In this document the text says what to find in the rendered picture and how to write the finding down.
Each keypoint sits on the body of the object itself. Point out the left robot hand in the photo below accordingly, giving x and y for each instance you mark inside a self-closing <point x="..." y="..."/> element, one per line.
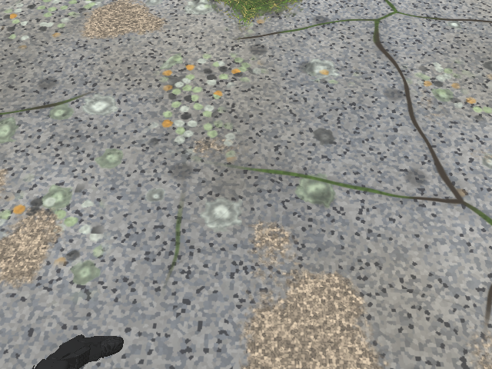
<point x="80" y="350"/>

